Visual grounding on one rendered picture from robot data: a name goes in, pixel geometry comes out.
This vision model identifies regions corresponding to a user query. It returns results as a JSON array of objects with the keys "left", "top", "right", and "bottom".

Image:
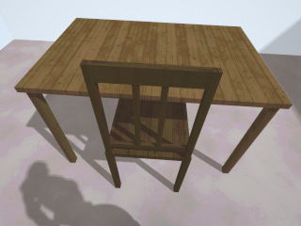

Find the table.
[{"left": 14, "top": 18, "right": 293, "bottom": 173}]

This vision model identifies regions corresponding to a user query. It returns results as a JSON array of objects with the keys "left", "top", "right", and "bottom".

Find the chair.
[{"left": 80, "top": 59, "right": 223, "bottom": 192}]

